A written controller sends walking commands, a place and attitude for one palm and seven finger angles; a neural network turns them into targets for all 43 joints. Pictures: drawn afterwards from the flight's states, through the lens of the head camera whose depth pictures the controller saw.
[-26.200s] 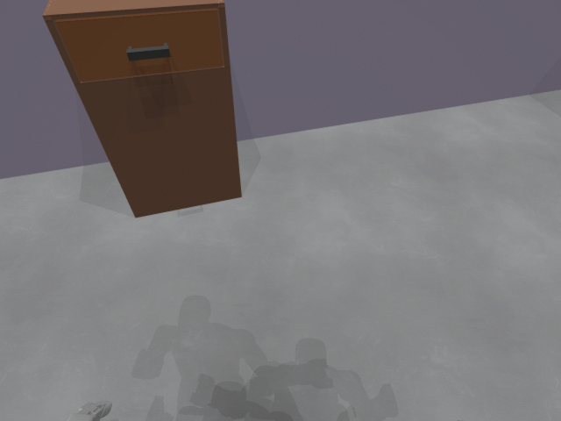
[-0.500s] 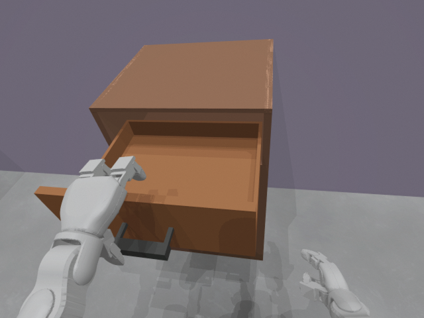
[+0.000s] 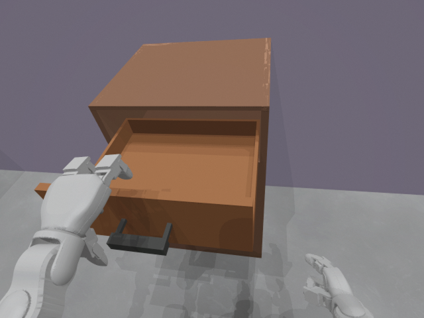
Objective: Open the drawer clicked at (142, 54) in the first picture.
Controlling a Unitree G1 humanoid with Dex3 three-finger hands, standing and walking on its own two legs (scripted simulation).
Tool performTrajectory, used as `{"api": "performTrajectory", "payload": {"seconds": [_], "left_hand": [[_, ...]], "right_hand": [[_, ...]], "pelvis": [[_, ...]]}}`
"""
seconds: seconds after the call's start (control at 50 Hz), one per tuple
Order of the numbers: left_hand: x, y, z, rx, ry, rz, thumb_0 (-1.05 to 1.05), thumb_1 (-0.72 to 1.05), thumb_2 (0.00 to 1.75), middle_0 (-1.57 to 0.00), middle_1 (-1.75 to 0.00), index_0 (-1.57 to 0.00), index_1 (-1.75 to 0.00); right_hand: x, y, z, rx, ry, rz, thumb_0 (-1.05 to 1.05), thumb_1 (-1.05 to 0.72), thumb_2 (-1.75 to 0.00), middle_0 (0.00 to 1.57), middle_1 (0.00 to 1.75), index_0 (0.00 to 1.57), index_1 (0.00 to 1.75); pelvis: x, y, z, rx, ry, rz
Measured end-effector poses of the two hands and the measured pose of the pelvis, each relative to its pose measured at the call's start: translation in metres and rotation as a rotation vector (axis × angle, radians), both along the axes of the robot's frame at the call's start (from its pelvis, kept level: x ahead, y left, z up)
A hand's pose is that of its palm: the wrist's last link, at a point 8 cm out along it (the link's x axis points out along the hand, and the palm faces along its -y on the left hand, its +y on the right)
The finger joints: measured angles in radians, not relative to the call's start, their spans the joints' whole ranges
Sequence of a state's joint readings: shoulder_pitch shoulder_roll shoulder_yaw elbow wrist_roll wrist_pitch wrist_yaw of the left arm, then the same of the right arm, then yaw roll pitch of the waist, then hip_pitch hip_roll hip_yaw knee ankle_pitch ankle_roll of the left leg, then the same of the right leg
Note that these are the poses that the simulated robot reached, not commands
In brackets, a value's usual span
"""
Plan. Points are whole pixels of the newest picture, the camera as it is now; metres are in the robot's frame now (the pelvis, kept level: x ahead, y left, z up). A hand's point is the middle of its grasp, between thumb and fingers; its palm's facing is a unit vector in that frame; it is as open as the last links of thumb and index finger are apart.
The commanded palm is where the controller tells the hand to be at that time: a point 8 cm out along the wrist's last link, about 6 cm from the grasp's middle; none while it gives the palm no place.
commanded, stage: draw the hand back to the body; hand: left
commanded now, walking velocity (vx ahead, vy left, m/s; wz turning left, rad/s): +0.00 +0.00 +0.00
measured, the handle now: (141, 234) +0.27 +0.21 +0.00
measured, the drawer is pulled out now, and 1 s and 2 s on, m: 0.29 0.29 0.29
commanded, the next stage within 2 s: step back with the hand held close in 1.36 s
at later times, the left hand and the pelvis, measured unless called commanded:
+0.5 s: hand (92, 222) +0.21 +0.22 +0.15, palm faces +0.27 -0.81 -0.53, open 13.6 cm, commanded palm +0.16 +0.26 +0.19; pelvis +0.01 +0.01 +0.00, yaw +2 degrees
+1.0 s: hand (63, 215) +0.20 +0.25 +0.17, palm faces +0.39 -0.82 -0.41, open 10.0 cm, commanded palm +0.15 +0.30 +0.19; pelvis +0.03 +0.02 +0.00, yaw +3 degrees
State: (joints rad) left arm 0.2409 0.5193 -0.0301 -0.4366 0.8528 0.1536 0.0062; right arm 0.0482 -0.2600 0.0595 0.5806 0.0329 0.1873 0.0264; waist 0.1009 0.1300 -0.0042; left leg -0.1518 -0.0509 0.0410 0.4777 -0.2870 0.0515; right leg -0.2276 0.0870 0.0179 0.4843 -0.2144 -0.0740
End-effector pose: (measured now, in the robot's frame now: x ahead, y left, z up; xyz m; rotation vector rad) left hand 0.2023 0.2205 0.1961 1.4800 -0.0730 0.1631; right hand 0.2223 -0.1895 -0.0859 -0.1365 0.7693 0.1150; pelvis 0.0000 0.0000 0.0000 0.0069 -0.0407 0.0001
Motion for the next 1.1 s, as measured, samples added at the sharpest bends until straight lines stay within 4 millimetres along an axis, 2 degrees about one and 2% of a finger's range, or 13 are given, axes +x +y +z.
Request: {"api": "performTrajectory", "payload": {"seconds": [0.22,0.38,0.44,0.48,0.52,0.56,0.72,0.9,1.1], "left_hand": [[-0.022,0.016,-0.014,-0.012,0.062,0.027,-0.01,-0.49,0.3,-0.32,-1.21,-0.32,-1.2],[-0.026,0.031,-0.007,0.005,0.029,0.031,-0.01,-0.49,0.3,-0.32,-1.21,-0.33,-1.2],[-0.027,0.035,-0.01,-0.531,-0.071,-0.02,-0.01,-0.48,0.3,-0.32,-1.2,-0.33,-1.19],[-0.029,0.035,-0.016,-0.788,-0.141,-0.037,-0.01,-0.46,0.31,-0.32,-1.19,-0.32,-1.18],[-0.031,0.035,-0.02,-0.945,-0.202,-0.054,-0.01,-0.43,0.33,-0.31,-1.16,-0.32,-1.16],[-0.032,0.037,-0.017,-1.017,-0.26,-0.069,-0.01,-0.38,0.35,-0.31,-1.14,-0.31,-1.13],[-0.031,0.055,-0.002,-1.031,-0.359,-0.075,-0.01,-0.16,0.44,-0.29,-0.99,-0.29,-0.98],[-0.033,0.064,-0.01,-1.007,-0.288,-0.015,-0.01,0.15,0.58,-0.26,-0.79,-0.27,-0.78],[-0.044,0.076,-0.007,-0.967,-0.324,0.061,0.0,0.49,0.72,-0.24,-0.57,-0.24,-0.56]], "right_hand": [[-0.002,-0.005,-0.001,-0.048,0.002,0.006,0.01,-0.91,-0.9,0.2,0.29,0.2,0.3],[0.003,-0.001,0.004,-0.064,-0.02,-0.001,0.01,-0.91,-0.9,0.2,0.29,0.2,0.3],[0.003,0.004,0.011,-0.05,-0.091,-0.033,0.01,-0.91,-0.9,0.2,0.29,0.2,0.3],[-0.001,0.008,0.016,-0.049,-0.132,-0.05,0.01,-0.91,-0.9,0.2,0.29,0.2,0.3],[-0.006,0.01,0.02,-0.063,-0.153,-0.053,0.01,-0.91,-0.9,0.2,0.29,0.2,0.3],[-0.01,0.012,0.021,-0.08,-0.159,-0.047,0.01,-0.91,-0.9,0.2,0.29,0.2,0.3],[-0.018,0.009,0.012,-0.098,-0.12,-0.04,0.01,-0.9,-0.9,0.2,0.3,0.21,0.3],[-0.009,0.004,0.01,-0.097,-0.109,-0.075,0.01,-0.9,-0.9,0.2,0.3,0.21,0.3],[0.006,0.003,0.014,-0.085,-0.139,-0.081,0.01,-0.9,-0.9,0.2,0.3,0.2,0.3]], "pelvis": [[-0.002,0.002,-0.001,-0.006,0.007,0.013],[0.0,0.008,-0.001,-0.013,0.012,0.019],[0.001,0.01,0.0,-0.016,-0.009,0.028],[0.004,0.01,0.0,-0.017,-0.016,0.03],[0.008,0.01,0.001,-0.018,-0.021,0.032],[0.011,0.009,0.001,-0.021,-0.024,0.036],[0.022,0.015,0.002,-0.025,-0.016,0.047],[0.026,0.017,0.002,-0.026,0.011,0.043],[0.029,0.013,0.002,-0.025,0.013,0.05]]}}
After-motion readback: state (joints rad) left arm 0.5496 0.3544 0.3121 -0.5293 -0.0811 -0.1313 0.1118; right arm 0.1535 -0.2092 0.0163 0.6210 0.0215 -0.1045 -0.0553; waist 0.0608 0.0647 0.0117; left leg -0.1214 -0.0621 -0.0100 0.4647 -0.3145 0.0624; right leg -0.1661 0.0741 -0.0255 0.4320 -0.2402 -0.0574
